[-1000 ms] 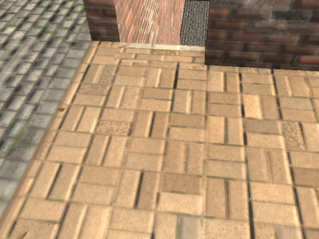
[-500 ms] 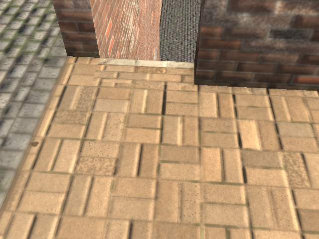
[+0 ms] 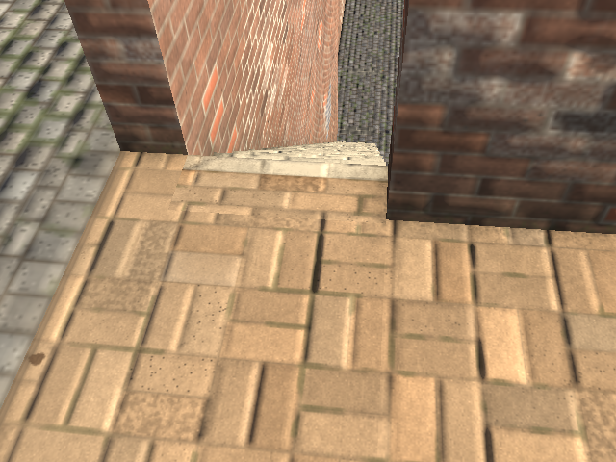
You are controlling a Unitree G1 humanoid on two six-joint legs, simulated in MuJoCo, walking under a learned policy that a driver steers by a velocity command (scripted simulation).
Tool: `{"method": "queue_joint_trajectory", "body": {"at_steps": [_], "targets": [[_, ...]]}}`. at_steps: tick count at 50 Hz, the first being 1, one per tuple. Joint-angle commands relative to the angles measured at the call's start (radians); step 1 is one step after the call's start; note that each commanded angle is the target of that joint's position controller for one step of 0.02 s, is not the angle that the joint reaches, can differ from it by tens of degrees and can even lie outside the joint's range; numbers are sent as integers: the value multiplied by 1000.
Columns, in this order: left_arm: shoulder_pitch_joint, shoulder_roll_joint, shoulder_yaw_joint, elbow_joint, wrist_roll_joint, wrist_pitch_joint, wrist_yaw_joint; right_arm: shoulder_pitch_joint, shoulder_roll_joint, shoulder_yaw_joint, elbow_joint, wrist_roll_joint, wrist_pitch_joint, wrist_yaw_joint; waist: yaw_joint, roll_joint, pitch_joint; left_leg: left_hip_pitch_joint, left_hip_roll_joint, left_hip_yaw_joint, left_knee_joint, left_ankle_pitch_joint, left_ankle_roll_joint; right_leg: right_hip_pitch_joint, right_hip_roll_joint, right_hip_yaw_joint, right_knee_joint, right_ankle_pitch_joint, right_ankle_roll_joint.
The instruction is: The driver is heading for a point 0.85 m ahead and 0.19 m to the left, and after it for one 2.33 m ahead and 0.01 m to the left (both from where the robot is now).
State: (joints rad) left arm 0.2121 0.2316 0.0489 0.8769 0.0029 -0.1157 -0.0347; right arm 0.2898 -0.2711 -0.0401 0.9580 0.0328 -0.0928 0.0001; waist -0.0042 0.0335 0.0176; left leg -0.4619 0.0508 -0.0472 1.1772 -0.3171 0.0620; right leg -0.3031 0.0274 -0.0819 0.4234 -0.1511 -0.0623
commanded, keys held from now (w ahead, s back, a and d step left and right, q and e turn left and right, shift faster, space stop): w+q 0.72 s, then w+e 0.28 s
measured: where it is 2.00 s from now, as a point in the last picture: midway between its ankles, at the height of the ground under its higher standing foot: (244, 260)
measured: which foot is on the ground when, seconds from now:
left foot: up 0.00-0.42, down 0.44-0.98, up 1.00-1.00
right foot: down 0.00-0.46, up 0.48-0.94, down 0.96-1.00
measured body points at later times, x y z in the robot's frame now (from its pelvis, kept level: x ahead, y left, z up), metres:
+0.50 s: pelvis +0.27 +0.06 -0.03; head +0.30 +0.08 +0.42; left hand +0.23 +0.34 -0.16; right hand +0.50 -0.14 -0.13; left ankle +0.34 +0.15 -0.74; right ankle +0.09 -0.10 -0.66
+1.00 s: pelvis +0.56 +0.12 -0.02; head +0.58 +0.13 +0.43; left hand +0.65 +0.42 -0.10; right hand +0.70 -0.13 -0.14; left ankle +0.35 +0.15 -0.71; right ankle +0.69 +0.07 -0.74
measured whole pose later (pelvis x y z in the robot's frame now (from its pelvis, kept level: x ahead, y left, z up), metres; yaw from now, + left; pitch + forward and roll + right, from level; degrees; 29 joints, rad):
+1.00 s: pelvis +0.56 +0.12 -0.02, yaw +23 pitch +3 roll +0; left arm 0.08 0.26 0.05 0.73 0.00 -0.12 -0.04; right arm 0.35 -0.28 -0.07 0.82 0.00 -0.06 -0.01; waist -0.05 0.01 0.00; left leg -0.12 -0.07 -0.10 0.76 -0.44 0.05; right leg -0.48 0.05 -0.03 0.54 -0.12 -0.08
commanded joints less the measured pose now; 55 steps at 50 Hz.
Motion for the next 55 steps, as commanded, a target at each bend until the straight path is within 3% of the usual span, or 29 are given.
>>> {"method": "queue_joint_trajectory", "body": {"at_steps": [1, 6, 10, 16, 19, 20, 21, 22, 23, 24, 25, 26, 27, 28, 29, 33, 37, 39, 42, 45, 47, 48, 49, 50, 51, 52, 53, 54, 55], "targets": [[38, 86, 20, -17, 10, -20, 3, 69, -40, -23, -28, 5, 19, -5, -13, -107, -50, -142, 80, -65, -9, 96, -2, 163, -263, 218, -259, 198, -130], [79, 118, 31, 17, 17, -17, 31, -47, -37, -37, -76, -4, 33, -5, 0, -85, 10, -291, 55, -111, -174, 293, -20, 202, -264, 83, -296, 285, -115], [95, 130, 31, 27, 12, -10, 49, -158, -20, -32, -118, -12, 27, 14, 32, -83, 47, -283, 41, -44, -371, 434, -18, 234, -253, -14, -317, 279, -82], [178, 154, 40, 62, -3, 27, 62, -317, 8, -18, -220, -11, 26, 53, 80, -69, 97, -356, 29, 64, -509, 327, 13, 438, -318, -85, -231, 422, -76], [135, 194, 50, 41, -10, 44, 71, -280, -22, -34, -250, -7, 29, 69, 24, -120, 35, -182, -48, 164, -525, 187, 59, 447, -319, -134, -75, 846, -51], [117, 210, 55, 33, -11, 51, 76, -209, -49, -49, -243, -5, 31, 69, -21, -146, -14, -73, -87, 189, -517, 139, 81, 435, -316, -143, 37, 994, -42], [90, 225, 57, 24, -15, 56, 77, -80, -95, -73, -218, -2, 33, 65, -96, -149, -87, 110, -121, 191, -564, 157, 113, 384, -297, -151, 212, 1024, -24], [71, 224, 54, 7, -19, 51, 77, 84, -168, -109, -180, -6, 37, 48, -181, -100, -170, 396, -103, 97, -647, 212, 158, 208, -248, -155, 473, 822, 15], [145, 93, 19, -30, 18, 28, 59, 139, -269, -130, -165, -6, 43, 27, -104, 162, -249, 744, 151, -345, -647, 224, 286, -211, -93, -123, 847, -102, 66], [141, 83, 3, -67, -15, -25, 42, 133, -259, -116, -196, -20, 29, 26, -84, 169, -405, 900, 309, -817, -832, 113, 424, -433, 32, 124, 1066, -461, 70], [8, 151, 22, -100, -51, -55, 32, 131, -189, -98, -192, -28, 21, 27, -130, 75, -311, 843, 264, -683, -870, 140, 349, -526, -36, 203, 1058, -373, 40], [-29, 154, 20, -117, -54, -64, 32, 61, -143, -86, -201, -19, 15, 27, -90, 14, -194, 687, 223, -523, -874, 214, 301, -521, -82, 185, 962, -272, 23], [-28, 152, 25, -103, -29, -60, 41, -21, -112, -75, -221, -17, 12, 31, -35, -69, -121, 519, 181, -418, -885, 319, 268, -454, -121, 173, 874, -223, 32], [-6, 166, 37, -99, -10, -44, 47, -68, -85, -65, -238, -20, 11, 29, 2, -64, -98, 408, 149, -350, -905, 386, 252, -376, -146, 173, 809, -196, 43], [11, 153, 39, -105, -3, -25, 43, -79, -78, -61, -247, -23, 12, 28, 26, -45, -91, 339, 125, -324, -929, 383, 252, -323, -156, 174, 769, -177, 55], [-66, 117, 34, -153, 16, 8, 52, -34, -140, -75, -248, -17, 9, 4, 20, -12, -41, 214, 74, -227, -962, 477, 242, -319, -138, 129, 552, -38, 114], [-200, 85, 18, -191, 6, 2, 42, 29, -133, -72, -239, -10, 22, -11, -40, 43, -34, 225, 21, -173, -934, 378, 175, -277, -81, 116, 237, 207, 116], [-240, 82, 12, -197, -3, -6, 28, 65, -121, -65, -222, -13, 20, -10, -75, 63, -31, 253, 44, -175, -935, 323, 161, -243, -73, 100, 161, 301, 103], [-300, 108, 13, -227, -9, -16, 10, 110, -129, -62, -198, -19, 18, -8, -102, 68, -3, 394, 115, -218, -886, 349, 159, -318, -77, 102, 113, 237, 56], [-280, 129, 17, -241, -13, -22, -6, 109, -151, -67, -186, -25, 26, -13, -78, 78, 3, 523, 169, -220, -826, 525, 134, -339, -62, 87, 84, 92, -5], [-112, 167, 39, -198, -12, -21, -7, 56, -160, -66, -197, -27, 32, -16, 17, 75, -96, 516, 118, -141, -656, 866, 99, -98, 1, 38, 45, 95, -57], [43, 205, 53, -162, -4, -19, -5, 35, -144, -56, -212, -32, 31, -17, 89, 38, -208, 416, 75, -93, -457, 851, 69, 144, -59, 119, 71, 170, -111], [176, 289, 74, -151, 8, -15, -4, 118, -87, -37, -233, -41, 17, -15, 85, -159, -351, 88, -52, -24, -95, 495, -1, 515, -264, 475, 72, 177, -251], [218, 260, 71, -122, -23, -4, -11, 155, -63, -23, -227, -35, -1, -7, 81, -342, -384, -188, -148, -41, 121, -194, -43, 675, -375, 831, -80, -15, -340], [170, 200, 53, -137, -36, 4, -7, 74, -132, -34, -251, -17, -19, 5, 92, -231, -253, -318, -81, -106, 189, -177, -28, 607, -356, 812, -118, -197, -285], [107, 174, 44, -163, -21, 13, -2, -27, -137, -33, -277, -6, -30, 11, 89, -126, -139, -335, -41, -85, 162, -99, -20, 466, -318, 688, -137, -180, -246], [64, 162, 38, -173, -10, 18, -3, -75, -125, -33, -289, -22, -36, 11, 60, -40, -52, -314, -12, -65, 76, -46, -21, 322, -276, 598, -162, -81, -228], [42, 145, 32, -185, -6, 17, -1, -73, -127, -40, -291, -42, -34, 6, 29, -25, -42, -259, 18, -64, -7, -6, -28, 249, -244, 544, -178, 20, -215], [38, 148, 29, -188, -7, 19, 2, -56, -117, -43, -295, -49, -29, -1, 5, -55, -37, -214, 24, -55, -59, 2, -45, 202, -216, 516, -193, 92, -214]]}}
